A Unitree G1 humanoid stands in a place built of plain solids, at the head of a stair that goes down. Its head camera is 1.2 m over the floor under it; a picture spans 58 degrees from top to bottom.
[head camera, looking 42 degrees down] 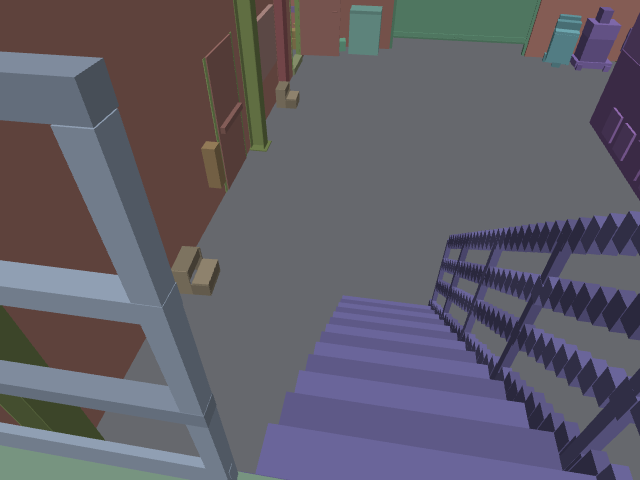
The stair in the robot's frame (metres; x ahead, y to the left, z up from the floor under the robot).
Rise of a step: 0.21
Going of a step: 0.23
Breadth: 1.07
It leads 9 degrees to the right of straight ahead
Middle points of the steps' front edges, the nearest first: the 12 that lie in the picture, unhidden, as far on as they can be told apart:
0.57 -0.36 -0.21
0.80 -0.39 -0.41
1.02 -0.43 -0.62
1.25 -0.46 -0.83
1.47 -0.50 -1.03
1.70 -0.54 -1.24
1.92 -0.57 -1.45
2.14 -0.61 -1.66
2.37 -0.65 -1.86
2.59 -0.68 -2.07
2.82 -0.72 -2.28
3.04 -0.76 -2.48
